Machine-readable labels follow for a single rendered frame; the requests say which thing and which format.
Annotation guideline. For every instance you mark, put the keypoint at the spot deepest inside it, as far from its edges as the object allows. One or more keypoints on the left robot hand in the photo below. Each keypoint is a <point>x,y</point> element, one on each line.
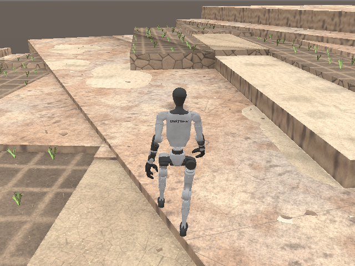
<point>147,169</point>

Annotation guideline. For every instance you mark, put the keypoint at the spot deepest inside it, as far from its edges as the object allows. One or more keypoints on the right robot forearm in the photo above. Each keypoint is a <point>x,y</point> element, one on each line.
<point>201,144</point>

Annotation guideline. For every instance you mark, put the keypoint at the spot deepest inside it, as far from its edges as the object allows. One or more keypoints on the left robot forearm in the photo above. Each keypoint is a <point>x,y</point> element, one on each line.
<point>153,151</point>

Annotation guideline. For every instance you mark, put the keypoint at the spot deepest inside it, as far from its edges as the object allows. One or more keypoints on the left robot upper arm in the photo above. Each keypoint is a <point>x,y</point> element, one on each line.
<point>159,126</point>

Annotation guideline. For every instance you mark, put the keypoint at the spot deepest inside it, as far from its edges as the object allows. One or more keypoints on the left robot foot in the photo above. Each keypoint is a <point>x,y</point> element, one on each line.
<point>161,203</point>

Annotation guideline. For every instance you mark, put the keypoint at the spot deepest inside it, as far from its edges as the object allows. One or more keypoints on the robot right thigh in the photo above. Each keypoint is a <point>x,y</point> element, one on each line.
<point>190,165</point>

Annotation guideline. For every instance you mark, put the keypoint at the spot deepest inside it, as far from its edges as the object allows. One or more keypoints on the right robot upper arm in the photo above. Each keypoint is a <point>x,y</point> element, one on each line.
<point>197,125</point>

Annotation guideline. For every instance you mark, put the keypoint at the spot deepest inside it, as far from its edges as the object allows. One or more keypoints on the right robot hand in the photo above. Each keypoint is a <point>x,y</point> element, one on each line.
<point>197,150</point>

